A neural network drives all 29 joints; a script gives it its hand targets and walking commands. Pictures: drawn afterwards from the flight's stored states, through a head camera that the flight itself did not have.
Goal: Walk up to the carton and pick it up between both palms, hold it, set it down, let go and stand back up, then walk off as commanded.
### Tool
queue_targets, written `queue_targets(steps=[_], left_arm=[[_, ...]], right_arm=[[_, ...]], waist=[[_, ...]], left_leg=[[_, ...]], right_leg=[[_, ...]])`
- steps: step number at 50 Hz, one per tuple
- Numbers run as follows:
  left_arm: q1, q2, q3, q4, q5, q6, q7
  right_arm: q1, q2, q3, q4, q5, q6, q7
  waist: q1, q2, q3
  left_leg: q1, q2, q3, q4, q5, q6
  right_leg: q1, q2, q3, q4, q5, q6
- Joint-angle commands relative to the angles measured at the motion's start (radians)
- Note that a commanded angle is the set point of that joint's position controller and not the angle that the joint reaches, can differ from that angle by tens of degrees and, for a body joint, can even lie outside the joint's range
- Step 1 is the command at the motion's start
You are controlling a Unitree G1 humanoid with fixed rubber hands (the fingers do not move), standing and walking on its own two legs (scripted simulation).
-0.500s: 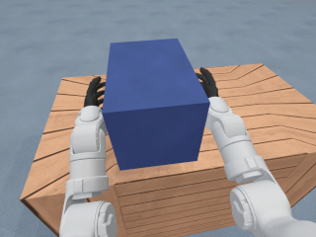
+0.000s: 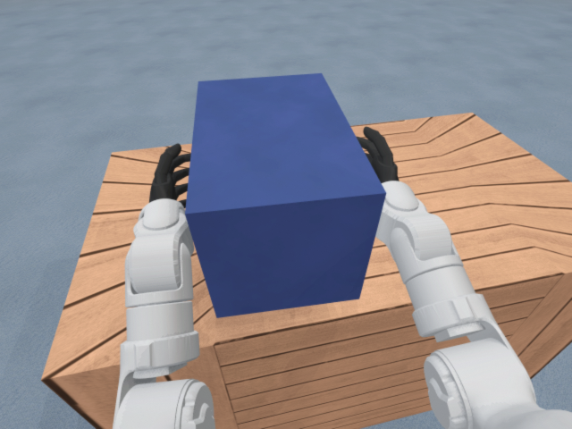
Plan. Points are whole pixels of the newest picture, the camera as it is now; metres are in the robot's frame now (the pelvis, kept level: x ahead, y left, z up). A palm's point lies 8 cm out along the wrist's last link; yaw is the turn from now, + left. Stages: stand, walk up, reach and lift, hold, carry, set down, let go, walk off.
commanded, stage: hold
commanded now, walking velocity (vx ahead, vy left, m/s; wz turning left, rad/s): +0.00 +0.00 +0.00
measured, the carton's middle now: (274, 184) +0.40 +0.00 +0.18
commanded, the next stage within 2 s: none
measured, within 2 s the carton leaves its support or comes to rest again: neither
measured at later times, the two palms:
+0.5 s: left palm (167, 208) +0.35 +0.14 +0.19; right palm (382, 180) +0.36 -0.14 +0.21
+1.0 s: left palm (170, 205) +0.35 +0.14 +0.20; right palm (387, 178) +0.35 -0.15 +0.21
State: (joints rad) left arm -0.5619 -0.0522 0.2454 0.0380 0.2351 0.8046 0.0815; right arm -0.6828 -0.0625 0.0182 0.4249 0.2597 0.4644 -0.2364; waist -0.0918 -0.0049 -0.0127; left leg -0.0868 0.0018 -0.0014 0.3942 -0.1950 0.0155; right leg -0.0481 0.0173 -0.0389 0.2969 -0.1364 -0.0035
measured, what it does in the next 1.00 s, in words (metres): stands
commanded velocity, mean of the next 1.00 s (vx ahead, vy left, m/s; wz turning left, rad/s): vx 0.00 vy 0.00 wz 0.00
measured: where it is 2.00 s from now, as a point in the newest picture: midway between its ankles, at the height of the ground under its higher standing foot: outside the picture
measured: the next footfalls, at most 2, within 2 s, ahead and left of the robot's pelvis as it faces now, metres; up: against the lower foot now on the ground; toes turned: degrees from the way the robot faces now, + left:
none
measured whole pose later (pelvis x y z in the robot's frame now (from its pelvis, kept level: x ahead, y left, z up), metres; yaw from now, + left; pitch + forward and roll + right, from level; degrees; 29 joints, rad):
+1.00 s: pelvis -0.01 -0.02 +0.00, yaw +0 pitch -7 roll -1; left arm -0.61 -0.03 0.28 0.12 0.24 0.79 0.05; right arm -0.74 -0.03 -0.02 0.49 0.23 0.47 -0.24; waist -0.08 -0.04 -0.02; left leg -0.09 0.01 -0.01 0.38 -0.17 0.00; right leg -0.07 0.02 -0.04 0.33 -0.14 -0.02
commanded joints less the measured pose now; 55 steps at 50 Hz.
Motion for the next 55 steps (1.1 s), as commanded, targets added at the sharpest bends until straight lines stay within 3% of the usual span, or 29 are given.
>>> queue_targets(steps=[1,2,7,10,12,16,19,25,26,29,32,33,39,42,46,48,49,53,55], left_arm=[[-0.812,-0.552,-0.558,-0.17,-0.165,-0.083,-0.169],[-0.83,-0.557,-0.553,-0.166,-0.164,-0.079,-0.171],[-0.817,-0.567,-0.569,-0.183,-0.168,-0.077,-0.172],[-0.839,-0.579,-0.603,-0.222,-0.178,-0.078,-0.17],[-0.835,-0.576,-0.609,-0.231,-0.18,-0.077,-0.17],[-0.876,-0.558,-0.598,-0.202,-0.168,-0.078,-0.175],[-0.875,-0.554,-0.584,-0.175,-0.167,-0.082,-0.179],[-0.865,-0.549,-0.559,-0.151,-0.16,-0.083,-0.183],[-0.87,-0.549,-0.566,-0.167,-0.175,-0.089,-0.183],[-0.897,-0.548,-0.546,-0.108,-0.16,-0.088,-0.187],[-0.861,-0.536,-0.51,-0.103,-0.154,-0.09,-0.193],[-0.865,-0.526,-0.501,-0.072,-0.153,-0.089,-0.196],[-0.918,-0.553,-0.544,-0.153,-0.19,-0.113,-0.177],[-0.919,-0.541,-0.538,-0.105,-0.18,-0.109,-0.179],[-0.891,-0.523,-0.504,-0.081,-0.15,-0.099,-0.19],[-0.896,-0.515,-0.484,-0.063,-0.137,-0.092,-0.2],[-0.884,-0.518,-0.473,-0.045,-0.133,-0.088,-0.204],[-0.912,-0.536,-0.515,-0.116,-0.148,-0.092,-0.204],[-0.905,-0.573,-0.571,-0.172,-0.19,-0.102,-0.192]], right_arm=[[-0.853,0.65,0.384,-0.36,0.091,-0.059,0.101],[-0.851,0.641,0.371,-0.327,0.089,-0.055,0.103],[-0.876,0.655,0.393,-0.383,0.101,-0.06,0.1],[-0.846,0.657,0.389,-0.373,0.107,-0.057,0.1],[-0.863,0.661,0.401,-0.393,0.115,-0.06,0.097],[-0.856,0.649,0.352,-0.325,0.083,-0.053,0.104],[-0.865,0.653,0.34,-0.316,0.068,-0.055,0.106],[-0.888,0.668,0.362,-0.319,0.084,-0.057,0.102],[-0.884,0.676,0.361,-0.336,0.078,-0.06,0.096],[-0.894,0.663,0.325,-0.275,0.058,-0.056,0.1],[-0.903,0.677,0.353,-0.301,0.075,-0.06,0.1],[-0.931,0.677,0.348,-0.302,0.068,-0.063,0.099],[-0.962,0.711,0.393,-0.374,0.106,-0.078,0.096],[-0.922,0.697,0.361,-0.318,0.079,-0.067,0.093],[-0.904,0.683,0.337,-0.268,0.066,-0.064,0.098],[-0.88,0.663,0.3,-0.215,0.041,-0.056,0.099],[-0.904,0.677,0.307,-0.226,0.051,-0.058,0.101],[-0.888,0.674,0.328,-0.243,0.07,-0.062,0.098],[-0.918,0.7,0.376,-0.351,0.106,-0.079,0.094]], waist=[[0.0,0.013,-0.457],[-0.006,0.023,-0.445],[0.0,0.025,-0.466],[-0.019,0.074,-0.492],[-0.008,0.076,-0.486],[-0.02,0.095,-0.445],[-0.024,0.073,-0.433],[-0.001,0.055,-0.466],[-0.01,0.048,-0.496],[-0.018,0.053,-0.422],[0.01,0.011,-0.458],[0.015,0.007,-0.437],[0.026,0.019,-0.561],[0.002,0.025,-0.491],[0.01,0.021,-0.432],[-0.011,0.033,-0.376],[0.007,0.022,-0.382],[-0.004,0.061,-0.45],[0.004,0.076,-0.567]], left_leg=[[0.147,-0.023,-0.015,-0.045,0.262,-0.044],[0.134,-0.021,-0.018,-0.058,0.251,-0.05],[0.154,-0.026,-0.018,-0.041,0.299,-0.051],[0.179,-0.025,-0.02,-0.022,0.358,-0.066],[0.175,-0.03,-0.015,-0.019,0.346,-0.066],[0.14,-0.031,-0.013,-0.044,0.223,-0.06],[0.114,-0.032,-0.01,-0.06,0.184,-0.05],[0.119,-0.034,-0.006,-0.049,0.221,-0.041],[0.126,-0.036,-0.006,-0.044,0.235,-0.044],[0.104,-0.035,-0.006,-0.067,0.158,-0.04],[0.099,-0.033,-0.001,-0.063,0.184,-0.025],[0.077,-0.036,0.002,-0.077,0.147,-0.019],[0.118,-0.041,-0.005,-0.046,0.227,-0.027],[0.104,-0.042,-0.007,-0.055,0.183,-0.026],[0.091,-0.036,0.002,-0.078,0.117,-0.017],[0.067,-0.038,0.001,-0.089,0.084,-0.02],[0.054,-0.038,0.007,-0.091,0.077,-0.016],[0.103,-0.04,0.0,-0.069,0.179,-0.034],[0.136,-0.042,-0.003,-0.032,0.284,-0.047]], right_leg=[[0.11,0.049,0.002,-0.013,0.192,0.031],[0.113,0.052,-0.004,-0.015,0.166,0.029],[0.111,0.052,-0.002,-0.012,0.212,0.032],[0.118,0.051,-0.001,-0.002,0.252,0.026],[0.12,0.047,-0.001,-0.003,0.241,0.029],[0.087,0.038,0.001,-0.014,0.145,0.021],[0.095,0.032,0.003,-0.016,0.132,0.028],[0.125,0.034,0.003,-0.006,0.176,0.034],[0.14,0.038,0.0,-0.003,0.202,0.034],[0.087,0.034,0.001,-0.017,0.11,0.032],[0.117,0.031,0.009,-0.012,0.155,0.041],[0.118,0.031,0.009,-0.018,0.116,0.043],[0.136,0.037,0.008,0.001,0.194,0.044],[0.107,0.03,0.013,-0.007,0.168,0.042],[0.083,0.025,0.015,-0.021,0.077,0.044],[0.076,0.015,0.016,-0.027,0.047,0.041],[0.086,0.016,0.019,-0.028,0.04,0.046],[0.118,0.026,0.004,-0.007,0.135,0.044],[0.157,0.036,0.006,0.012,0.243,0.04]])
